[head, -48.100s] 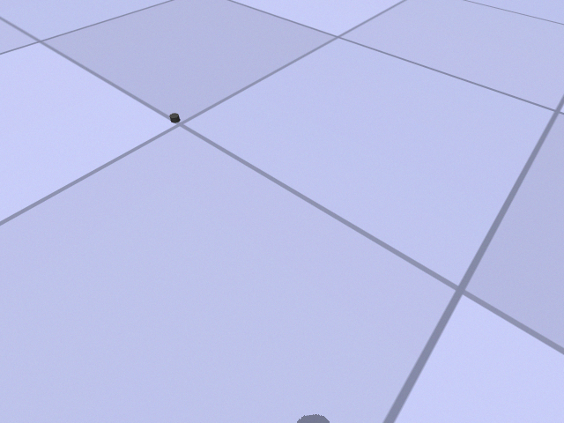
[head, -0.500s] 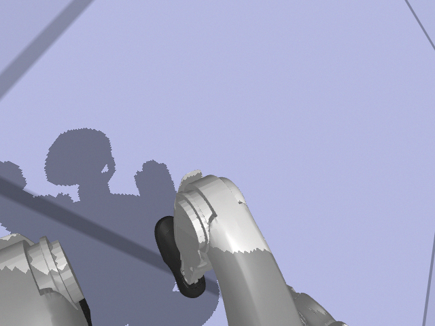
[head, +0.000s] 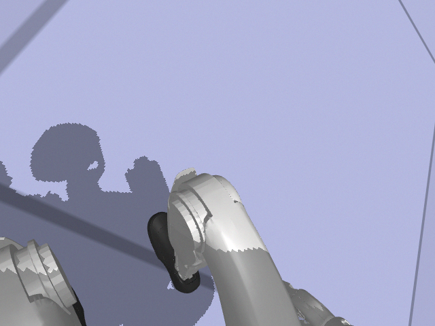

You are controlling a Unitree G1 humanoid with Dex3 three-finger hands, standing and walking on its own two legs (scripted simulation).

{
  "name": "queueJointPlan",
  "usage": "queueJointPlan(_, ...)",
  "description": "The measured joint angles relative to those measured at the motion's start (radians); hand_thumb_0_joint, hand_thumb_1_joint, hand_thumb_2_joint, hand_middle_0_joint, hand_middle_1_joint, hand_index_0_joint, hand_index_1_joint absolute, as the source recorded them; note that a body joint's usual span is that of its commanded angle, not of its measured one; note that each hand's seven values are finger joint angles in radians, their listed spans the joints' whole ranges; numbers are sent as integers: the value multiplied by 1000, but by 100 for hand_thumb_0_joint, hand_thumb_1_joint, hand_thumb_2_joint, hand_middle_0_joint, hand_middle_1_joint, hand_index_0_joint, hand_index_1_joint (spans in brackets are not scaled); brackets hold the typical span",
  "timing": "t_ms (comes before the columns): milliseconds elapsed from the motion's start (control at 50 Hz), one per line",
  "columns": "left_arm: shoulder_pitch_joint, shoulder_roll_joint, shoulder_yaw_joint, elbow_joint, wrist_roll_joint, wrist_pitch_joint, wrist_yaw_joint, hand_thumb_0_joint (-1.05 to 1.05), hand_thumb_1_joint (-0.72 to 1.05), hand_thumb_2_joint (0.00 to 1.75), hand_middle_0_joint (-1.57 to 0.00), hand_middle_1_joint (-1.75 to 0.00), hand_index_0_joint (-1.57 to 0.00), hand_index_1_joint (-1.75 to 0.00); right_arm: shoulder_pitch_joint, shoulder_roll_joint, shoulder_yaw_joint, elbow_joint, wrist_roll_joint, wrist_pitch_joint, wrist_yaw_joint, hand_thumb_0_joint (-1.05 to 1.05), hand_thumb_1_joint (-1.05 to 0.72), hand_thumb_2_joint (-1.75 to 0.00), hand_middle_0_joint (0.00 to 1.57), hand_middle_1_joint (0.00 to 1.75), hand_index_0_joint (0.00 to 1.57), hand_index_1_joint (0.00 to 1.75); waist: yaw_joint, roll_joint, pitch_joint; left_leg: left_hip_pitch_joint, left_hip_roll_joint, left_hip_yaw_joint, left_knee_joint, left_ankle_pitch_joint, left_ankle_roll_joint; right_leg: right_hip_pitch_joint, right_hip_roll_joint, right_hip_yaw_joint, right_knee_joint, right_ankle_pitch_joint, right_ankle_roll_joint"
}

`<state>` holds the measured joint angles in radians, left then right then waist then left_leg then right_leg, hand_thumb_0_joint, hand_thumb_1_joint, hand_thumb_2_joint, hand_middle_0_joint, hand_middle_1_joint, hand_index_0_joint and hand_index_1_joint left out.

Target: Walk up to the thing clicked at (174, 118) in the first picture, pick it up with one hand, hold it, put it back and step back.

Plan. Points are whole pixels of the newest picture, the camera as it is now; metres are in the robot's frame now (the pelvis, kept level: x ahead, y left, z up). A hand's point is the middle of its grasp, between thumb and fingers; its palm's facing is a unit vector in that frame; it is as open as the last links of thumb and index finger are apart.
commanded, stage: open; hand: left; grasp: from above
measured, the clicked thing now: out of the picture +0.48 +0.32 -0.29
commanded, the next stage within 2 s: withdraw in 0.82 s
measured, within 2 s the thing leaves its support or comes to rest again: neither
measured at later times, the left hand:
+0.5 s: hand out of the picture +0.47 +0.31 -0.26, palm faces -0.45 -0.15 -0.88, open 12.2 cm
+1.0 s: hand out of the picture +0.47 +0.31 -0.26, palm faces -0.45 -0.14 -0.88, open 13.5 cm
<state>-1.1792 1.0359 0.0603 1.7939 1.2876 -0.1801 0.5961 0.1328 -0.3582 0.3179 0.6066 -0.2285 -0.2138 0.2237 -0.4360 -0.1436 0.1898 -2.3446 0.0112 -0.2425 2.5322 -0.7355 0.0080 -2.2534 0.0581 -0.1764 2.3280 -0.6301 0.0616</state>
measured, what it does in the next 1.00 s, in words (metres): stands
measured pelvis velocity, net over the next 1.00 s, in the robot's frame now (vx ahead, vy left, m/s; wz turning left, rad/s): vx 0.00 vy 0.00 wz -0.01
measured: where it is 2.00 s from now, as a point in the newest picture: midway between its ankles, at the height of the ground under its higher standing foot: (131, 299)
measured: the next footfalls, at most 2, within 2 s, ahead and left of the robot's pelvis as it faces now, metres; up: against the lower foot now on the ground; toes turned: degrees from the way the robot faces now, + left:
none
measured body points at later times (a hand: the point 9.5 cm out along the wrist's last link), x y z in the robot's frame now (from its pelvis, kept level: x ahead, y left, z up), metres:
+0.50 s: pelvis +0.00 +0.00 +0.00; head +0.30 +0.13 +0.31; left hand +0.49 +0.32 -0.21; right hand +0.04 -0.25 -0.04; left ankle +0.06 +0.12 -0.28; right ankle +0.12 -0.12 -0.28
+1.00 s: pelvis +0.00 +0.00 +0.01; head +0.29 +0.13 +0.31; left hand +0.49 +0.32 -0.21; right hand +0.03 -0.25 -0.04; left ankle +0.06 +0.12 -0.28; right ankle +0.12 -0.12 -0.28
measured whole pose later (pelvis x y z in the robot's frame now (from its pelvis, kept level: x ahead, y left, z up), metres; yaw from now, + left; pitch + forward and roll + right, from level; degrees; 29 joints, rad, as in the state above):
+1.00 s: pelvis +0.00 +0.00 +0.01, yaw -1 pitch +29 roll -16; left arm -1.17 1.07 0.05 1.75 1.28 -0.18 0.59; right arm 0.14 -0.36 0.35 0.60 -0.23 -0.21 0.22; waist -0.45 -0.16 0.20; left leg -2.33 0.01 -0.26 2.52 -0.73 0.00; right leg -2.24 0.06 -0.19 2.30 -0.62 0.06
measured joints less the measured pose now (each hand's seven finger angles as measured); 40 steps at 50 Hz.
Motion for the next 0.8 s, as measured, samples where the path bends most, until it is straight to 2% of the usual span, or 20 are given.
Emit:
queueJointPlan(80, 4, 0, 7, -12, 4, -3, 1, -1, 28, 31, -64, -54, -82, -55, 1, -4, 5, 1, -2, -4, 2, 0, -90, -89, 20, 30, 20, 30, 4, -2, 2, 3, -1, -1, -2, 1, 0, 5, -1, -1, -3, 0, -1)
queueJointPlan(160, 0, 10, -9, -5, -2, 1, 2, 0, 17, 39, -57, -61, -70, -60, -2, -3, 10, -1, -5, -9, 6, 0, -90, -89, 21, 30, 20, 31, -1, -8, 5, 4, -2, -3, 0, 2, 0, 8, -1, -3, -3, 1, 0)
queueJointPlan(300, -3, 14, -12, -19, -3, 5, 4, 0, 0, 53, -45, -73, -51, -70, -2, 1, 12, -1, -5, -9, 4, 0, -90, -89, 21, 30, 20, 31, -3, -11, 10, 2, -2, -6, -5, 1, 0, 9, 0, -6, -11, 1, 1)
queueJointPlan(360, -1, 11, -3, -35, -4, 8, 2, 0, -6, 59, -40, -78, -45, -74, 1, 3, 11, -2, -5, -9, 5, 0, -90, -89, 21, 30, 20, 31, -2, -11, 10, 4, -1, -7, -7, -1, -1, 10, 0, -6, -13, -1, -1)
queueJointPlan(620, 10, 15, 12, -42, -23, 21, -20, 0, -27, 77, -22, -94, -26, -90, 4, -1, 17, -11, 1, 0, 7, 0, -90, -89, 21, 30, 20, 31, -5, 0, 12, 6, 0, -8, -16, 1, -1, 12, 0, -8, -22, 2, -2)
queueJointPlan(800, 9, 29, 0, -40, -25, -2, -32, 0, -36, 85, -14, -102, -17, -99, 1, -4, 25, -20, 0, 8, -6, 0, -90, -89, 21, 30, 20, 31, -4, -10, 27, 6, -1, -11, -15, 12, 2, 16, 1, -11, -25, 12, 0)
